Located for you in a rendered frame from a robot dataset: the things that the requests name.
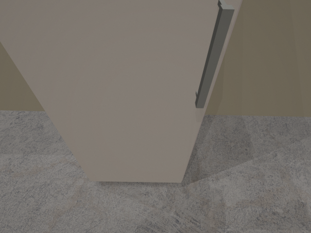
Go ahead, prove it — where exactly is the handle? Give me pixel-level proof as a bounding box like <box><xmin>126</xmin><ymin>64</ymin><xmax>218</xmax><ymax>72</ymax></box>
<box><xmin>195</xmin><ymin>0</ymin><xmax>235</xmax><ymax>108</ymax></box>

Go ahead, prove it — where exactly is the fridge door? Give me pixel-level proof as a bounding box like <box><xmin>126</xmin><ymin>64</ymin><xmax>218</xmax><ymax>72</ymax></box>
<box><xmin>0</xmin><ymin>0</ymin><xmax>241</xmax><ymax>183</ymax></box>

